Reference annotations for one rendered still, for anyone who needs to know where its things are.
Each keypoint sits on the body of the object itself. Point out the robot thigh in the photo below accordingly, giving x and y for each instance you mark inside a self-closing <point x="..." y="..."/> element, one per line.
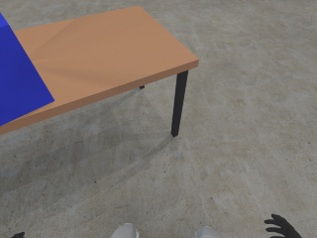
<point x="207" y="232"/>
<point x="126" y="231"/>

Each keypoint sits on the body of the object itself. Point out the table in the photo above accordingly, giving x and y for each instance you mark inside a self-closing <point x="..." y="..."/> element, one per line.
<point x="87" y="59"/>

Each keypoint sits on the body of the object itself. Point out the left robot thigh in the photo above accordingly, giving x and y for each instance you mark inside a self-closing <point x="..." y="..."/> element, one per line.
<point x="126" y="231"/>

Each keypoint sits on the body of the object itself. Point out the right robot thigh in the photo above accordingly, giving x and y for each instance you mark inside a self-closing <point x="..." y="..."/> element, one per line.
<point x="207" y="232"/>

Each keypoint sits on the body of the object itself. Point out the right robot hand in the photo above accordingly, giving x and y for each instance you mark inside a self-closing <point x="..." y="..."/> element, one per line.
<point x="285" y="228"/>

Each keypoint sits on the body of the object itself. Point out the carton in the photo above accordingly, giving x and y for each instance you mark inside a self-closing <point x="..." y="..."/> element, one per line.
<point x="22" y="90"/>

